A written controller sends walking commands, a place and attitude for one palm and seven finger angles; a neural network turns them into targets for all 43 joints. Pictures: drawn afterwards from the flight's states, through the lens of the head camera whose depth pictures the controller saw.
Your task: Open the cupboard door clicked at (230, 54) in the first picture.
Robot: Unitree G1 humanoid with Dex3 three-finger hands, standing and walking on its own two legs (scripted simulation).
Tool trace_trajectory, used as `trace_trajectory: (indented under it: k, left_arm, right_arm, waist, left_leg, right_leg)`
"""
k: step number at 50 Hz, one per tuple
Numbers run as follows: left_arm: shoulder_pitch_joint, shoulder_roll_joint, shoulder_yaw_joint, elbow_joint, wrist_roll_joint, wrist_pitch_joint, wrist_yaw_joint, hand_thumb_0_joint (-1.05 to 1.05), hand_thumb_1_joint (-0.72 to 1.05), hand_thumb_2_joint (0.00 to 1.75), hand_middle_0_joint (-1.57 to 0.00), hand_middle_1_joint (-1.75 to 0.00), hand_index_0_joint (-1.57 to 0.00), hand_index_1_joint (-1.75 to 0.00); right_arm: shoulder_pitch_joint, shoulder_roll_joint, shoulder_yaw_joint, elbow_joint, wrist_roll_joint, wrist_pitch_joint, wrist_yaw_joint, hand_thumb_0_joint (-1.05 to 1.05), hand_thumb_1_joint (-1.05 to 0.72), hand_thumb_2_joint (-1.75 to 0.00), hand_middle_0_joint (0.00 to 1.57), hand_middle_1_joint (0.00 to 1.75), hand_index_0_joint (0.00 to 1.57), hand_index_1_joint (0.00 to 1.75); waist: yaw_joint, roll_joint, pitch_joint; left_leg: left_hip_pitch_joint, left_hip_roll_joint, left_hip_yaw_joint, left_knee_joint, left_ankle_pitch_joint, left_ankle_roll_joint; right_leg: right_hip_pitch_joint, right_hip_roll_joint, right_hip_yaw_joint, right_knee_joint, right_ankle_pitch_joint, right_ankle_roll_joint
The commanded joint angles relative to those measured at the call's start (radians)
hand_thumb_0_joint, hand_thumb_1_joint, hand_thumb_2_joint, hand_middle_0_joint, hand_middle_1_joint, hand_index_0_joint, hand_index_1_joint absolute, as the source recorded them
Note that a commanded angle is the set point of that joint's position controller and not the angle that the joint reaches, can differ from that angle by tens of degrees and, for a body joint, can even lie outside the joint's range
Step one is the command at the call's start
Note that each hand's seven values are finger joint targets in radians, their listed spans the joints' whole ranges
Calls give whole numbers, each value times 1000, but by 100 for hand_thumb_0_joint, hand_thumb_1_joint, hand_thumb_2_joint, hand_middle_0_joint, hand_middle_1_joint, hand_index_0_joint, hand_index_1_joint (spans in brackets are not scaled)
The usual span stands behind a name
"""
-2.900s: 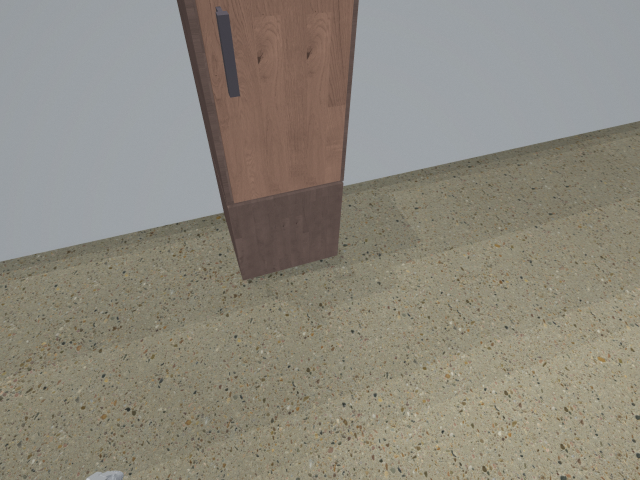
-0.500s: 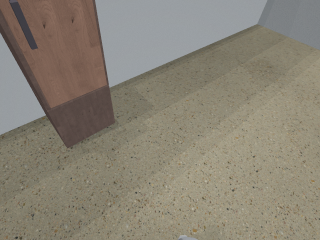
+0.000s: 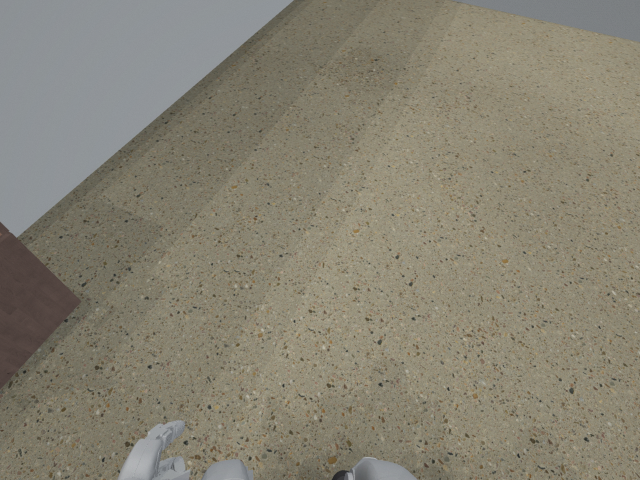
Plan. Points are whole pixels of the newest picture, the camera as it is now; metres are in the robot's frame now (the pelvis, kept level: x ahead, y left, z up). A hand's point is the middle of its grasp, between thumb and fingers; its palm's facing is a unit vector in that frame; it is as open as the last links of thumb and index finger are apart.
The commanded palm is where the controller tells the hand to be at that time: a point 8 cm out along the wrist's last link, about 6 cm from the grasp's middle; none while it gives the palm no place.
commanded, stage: walk to a spot facing it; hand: left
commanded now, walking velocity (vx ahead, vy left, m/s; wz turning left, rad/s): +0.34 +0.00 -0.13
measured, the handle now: out of the picture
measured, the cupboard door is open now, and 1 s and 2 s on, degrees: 0 0 0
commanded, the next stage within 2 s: turn to face it in 0.16 s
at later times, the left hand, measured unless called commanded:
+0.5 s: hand (164, 441) +0.19 +0.23 -0.17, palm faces +0.02 -0.99 -0.16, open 7.3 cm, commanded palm none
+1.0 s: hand (185, 365) +0.29 +0.20 -0.13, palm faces +0.30 -0.92 -0.26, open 7.4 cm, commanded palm none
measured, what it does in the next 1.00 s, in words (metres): walks ahead, turning left: left foot, then right foot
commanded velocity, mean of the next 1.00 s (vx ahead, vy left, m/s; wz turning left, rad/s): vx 0.06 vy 0.00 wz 0.43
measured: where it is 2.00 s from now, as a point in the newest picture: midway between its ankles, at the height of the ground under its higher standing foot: (314, 462)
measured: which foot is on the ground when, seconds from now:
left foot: up 0.00-0.32, down 0.34-0.80, up 0.82-1.00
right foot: down 0.00-0.34, up 0.36-0.78, down 0.80-1.00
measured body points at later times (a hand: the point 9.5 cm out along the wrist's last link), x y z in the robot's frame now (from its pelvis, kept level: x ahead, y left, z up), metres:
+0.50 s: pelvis +0.19 +0.05 +0.02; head +0.20 +0.08 +0.46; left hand +0.19 +0.28 -0.15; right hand +0.24 -0.19 -0.12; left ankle +0.22 +0.12 -0.72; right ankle +0.14 -0.08 -0.65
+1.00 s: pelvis +0.24 -0.01 +0.02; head +0.27 -0.02 +0.47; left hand +0.27 +0.25 -0.11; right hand +0.35 -0.25 -0.14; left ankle +0.19 +0.12 -0.64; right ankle +0.26 -0.11 -0.72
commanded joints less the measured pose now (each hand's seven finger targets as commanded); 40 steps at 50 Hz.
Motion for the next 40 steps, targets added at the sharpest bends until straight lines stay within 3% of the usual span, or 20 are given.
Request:
trace_trajectory:
  k: [1,4,11,13,14,15,16,17,18,19,20,21,22,24,26,33,36,38,39,40]
  left_arm:
    - [92,140,37,1,11,-19,24,0,90,90,-20,-30,-20,-30]
    - [133,112,35,25,7,-28,21,0,90,90,-20,-30,-20,-30]
    - [230,121,34,73,10,-36,28,0,90,90,-20,-30,-20,-30]
    - [235,121,33,83,8,-32,30,0,90,90,-20,-30,-20,-30]
    - [241,109,30,90,4,-29,33,0,90,90,-20,-30,-20,-30]
    - [245,95,26,100,2,-27,35,0,90,90,-20,-30,-20,-30]
    - [265,63,21,96,-1,-24,36,0,90,90,-20,-30,-20,-30]
    - [312,16,12,89,-9,-25,34,0,90,90,-20,-30,-20,-30]
    - [289,30,3,83,-1,-28,42,0,90,90,-20,-30,-20,-30]
    - [227,41,7,84,2,-21,43,0,90,90,-20,-30,-20,-30]
    - [189,41,8,81,5,-18,38,0,90,90,-20,-30,-20,-30]
    - [193,26,7,90,7,-11,35,0,90,90,-20,-30,-20,-30]
    - [212,10,5,96,8,0,33,0,90,90,-20,-30,-20,-30]
    - [239,1,12,100,7,22,36,0,90,90,-20,-30,-20,-30]
    - [225,5,19,87,6,35,38,0,90,90,-20,-30,-20,-30]
    - [101,12,35,9,0,47,45,0,90,90,-20,-30,-20,-30]
    - [128,19,36,-7,-5,39,47,0,90,90,-20,-30,-20,-30]
    - [172,37,42,-4,-7,26,50,0,90,90,-20,-30,-20,-30]
    - [200,83,50,-3,-3,15,55,0,90,90,-20,-30,-20,-30]
    - [222,188,69,-10,14,5,67,0,90,90,-20,-30,-20,-30]
  right_arm:
    - [57,-55,-24,-75,-16,-20,5,0,-90,-90,20,30,20,30]
    - [2,-48,-27,-88,-18,-17,14,0,-90,-90,20,30,20,30]
    - [-189,-32,-26,-143,-8,-51,30,0,-90,-90,20,30,20,30]
    - [-184,-38,-25,-135,-6,-57,25,0,-90,-90,20,30,20,30]
    - [-157,-39,-22,-115,-6,-59,22,0,-90,-90,20,30,20,30]
    - [-91,-52,-24,-85,-7,-62,16,0,-90,-90,20,30,20,30]
    - [19,-106,-32,-52,-14,-71,7,0,-90,-90,20,30,20,30]
    - [98,-194,-46,-35,-22,-67,2,0,-90,-90,20,30,20,30]
    - [107,-185,-37,-21,-11,-54,-7,0,-90,-90,20,30,20,30]
    - [58,-162,-31,-28,-7,-51,-15,0,-90,-90,20,30,20,30]
    - [-6,-126,-21,-41,-5,-50,-16,0,-90,-90,20,30,20,30]
    - [-58,-98,-12,-48,-5,-54,-17,0,-90,-90,20,30,20,30]
    - [-94,-94,-12,-56,-3,-56,-18,0,-90,-90,20,30,20,30]
    - [-118,-102,-22,-69,-1,-49,-18,0,-90,-90,20,30,20,30]
    - [-118,-121,-31,-77,0,-39,-16,0,-90,-90,20,30,20,30]
    - [-105,-157,-61,-94,-9,-9,-10,0,-90,-90,20,30,20,30]
    - [-134,-175,-73,-112,-10,2,-9,0,-90,-90,20,30,20,30]
    - [-146,-174,-80,-127,-2,6,-6,0,-90,-90,20,30,20,30]
    - [-136,-143,-78,-134,6,3,0,0,-90,-90,20,30,20,30]
    - [-112,-71,-69,-160,12,3,8,0,-90,-90,20,30,20,30]
  waist:
    - [12,-55,-133]
    - [23,-85,-96]
    - [85,-80,-58]
    - [71,-80,-48]
    - [59,-76,-59]
    - [31,-25,-81]
    - [-5,88,-157]
    - [-3,289,-235]
    - [-11,293,-251]
    - [-7,224,-170]
    - [18,168,-89]
    - [43,118,-88]
    - [65,121,-102]
    - [76,142,-148]
    - [72,118,-162]
    - [42,161,-136]
    - [60,180,-157]
    - [86,149,-183]
    - [98,55,-200]
    - [98,-232,-222]
  left_leg:
    - [-96,19,-10,-124,94,-7]
    - [-131,3,3,-234,171,-15]
    - [-87,-46,24,-578,153,6]
    - [-6,-71,40,-661,160,15]
    - [69,-91,56,-727,193,23]
    - [184,-104,56,-795,244,34]
    - [360,-11,-74,-850,400,85]
    - [522,211,-329,-900,616,203]
    - [500,270,-425,-970,637,269]
    - [381,257,-421,-996,592,285]
    - [291,217,-380,-1005,593,277]
    - [236,173,-313,-1019,582,251]
    - [215,129,-247,-1018,609,228]
    - [203,90,-190,-1006,621,219]
    - [198,81,-203,-1008,580,222]
    - [177,53,-295,-976,485,222]
    - [160,39,-334,-912,540,211]
    - [109,-7,-322,-827,518,163]
    - [7,-59,-281,-741,378,109]
    - [-189,-201,-104,-514,19,24]
  right_leg:
    - [48,-251,253,-402,28,-94]
    - [48,-219,256,-441,-22,-94]
    - [181,-250,297,-385,114,-108]
    - [185,-244,292,-347,181,-92]
    - [185,-217,259,-300,237,-69]
    - [162,-179,212,-192,304,-41]
    - [85,-114,144,18,266,7]
    - [-86,-8,10,281,-108,64]
    - [-141,-3,58,458,-377,73]
    - [-178,-53,91,526,-347,79]
    - [-195,-91,103,529,-292,90]
    - [-156,-115,114,489,-252,103]
    - [-118,-116,105,451,-206,114]
    - [-78,-107,87,398,-166,131]
    - [-79,-103,82,376,-137,142]
    - [-54,-80,77,199,-144,158]
    - [42,-48,69,52,-124,152]
    - [187,-50,62,-164,32,149]
    - [329,-142,136,-270,118,130]
    - [463,-415,385,-330,281,43]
